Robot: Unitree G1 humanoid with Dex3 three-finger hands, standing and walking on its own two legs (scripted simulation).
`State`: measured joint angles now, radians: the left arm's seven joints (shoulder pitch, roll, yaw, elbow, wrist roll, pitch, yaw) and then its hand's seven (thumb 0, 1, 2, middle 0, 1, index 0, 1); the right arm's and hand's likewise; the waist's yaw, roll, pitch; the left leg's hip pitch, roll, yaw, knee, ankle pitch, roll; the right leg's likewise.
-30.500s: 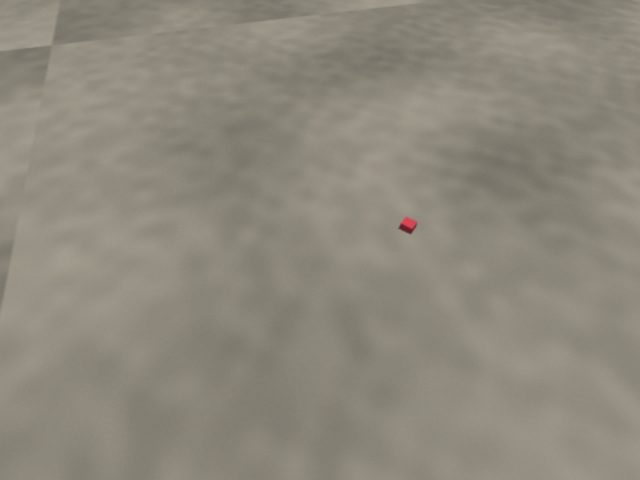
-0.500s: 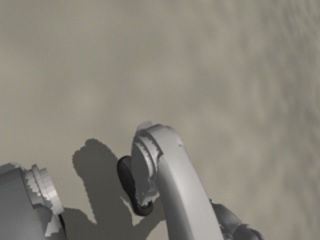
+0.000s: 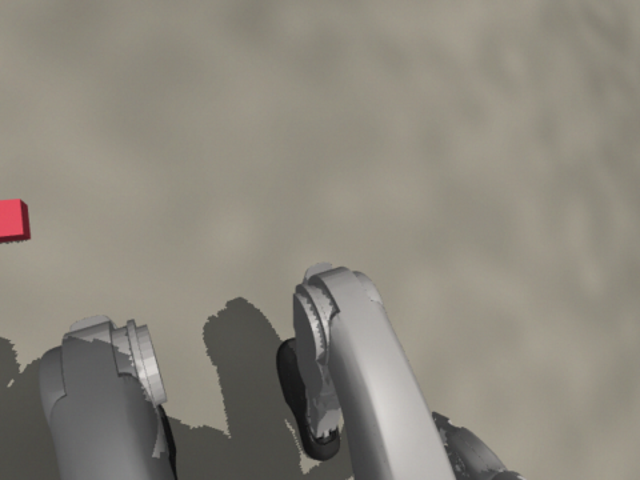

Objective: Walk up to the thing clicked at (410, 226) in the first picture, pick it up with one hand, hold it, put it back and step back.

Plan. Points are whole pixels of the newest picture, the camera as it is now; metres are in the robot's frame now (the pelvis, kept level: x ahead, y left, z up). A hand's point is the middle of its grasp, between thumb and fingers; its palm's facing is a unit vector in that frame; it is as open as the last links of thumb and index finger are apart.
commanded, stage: withdraw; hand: left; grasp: from above
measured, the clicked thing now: (1, 221) +0.46 +0.32 -0.30
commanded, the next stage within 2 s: home in 0.54 s
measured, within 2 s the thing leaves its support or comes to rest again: neither
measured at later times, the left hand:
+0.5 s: hand out of the picture +0.43 +0.33 -0.15, palm faces -0.48 -0.10 -0.87, open 13.0 cm
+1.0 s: hand out of the picture +0.42 +0.33 -0.06, palm faces -0.33 -0.35 -0.88, open 10.0 cm
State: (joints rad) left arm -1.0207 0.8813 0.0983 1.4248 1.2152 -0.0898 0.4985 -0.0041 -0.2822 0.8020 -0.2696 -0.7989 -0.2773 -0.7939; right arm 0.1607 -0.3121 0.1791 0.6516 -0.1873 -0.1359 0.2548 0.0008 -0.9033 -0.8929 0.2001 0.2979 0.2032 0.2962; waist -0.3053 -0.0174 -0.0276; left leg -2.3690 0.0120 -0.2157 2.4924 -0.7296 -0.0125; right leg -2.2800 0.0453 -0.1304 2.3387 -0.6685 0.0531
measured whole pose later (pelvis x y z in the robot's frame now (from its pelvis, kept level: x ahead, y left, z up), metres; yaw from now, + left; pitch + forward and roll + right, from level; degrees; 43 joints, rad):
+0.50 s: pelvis -0.02 -0.01 +0.02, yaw +4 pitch +32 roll -9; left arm -1.05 0.84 0.03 1.47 1.27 -0.28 0.29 0.00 -0.32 0.85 -0.25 -0.82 -0.25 -0.83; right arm 0.17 -0.34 0.14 0.66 -0.15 0.02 0.11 0.00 -0.90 -0.89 0.20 0.30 0.20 0.30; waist -0.29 -0.05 0.01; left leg -2.32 -0.01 -0.17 2.40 -0.64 -0.01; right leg -2.24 0.02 -0.09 2.29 -0.61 0.04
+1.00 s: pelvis +0.00 +0.00 +0.07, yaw +6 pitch +37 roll -8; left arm -0.72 0.64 0.10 0.95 0.86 0.00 0.12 0.00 0.37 0.84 -0.22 -0.43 -0.22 -0.45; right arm 0.22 -0.26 0.05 0.63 -0.06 0.03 0.14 0.00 -0.90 -0.89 0.20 0.30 0.20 0.30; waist -0.18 0.07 -0.14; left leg -2.20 0.01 -0.11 2.25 -0.71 0.00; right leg -2.13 0.01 -0.05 2.16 -0.69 0.05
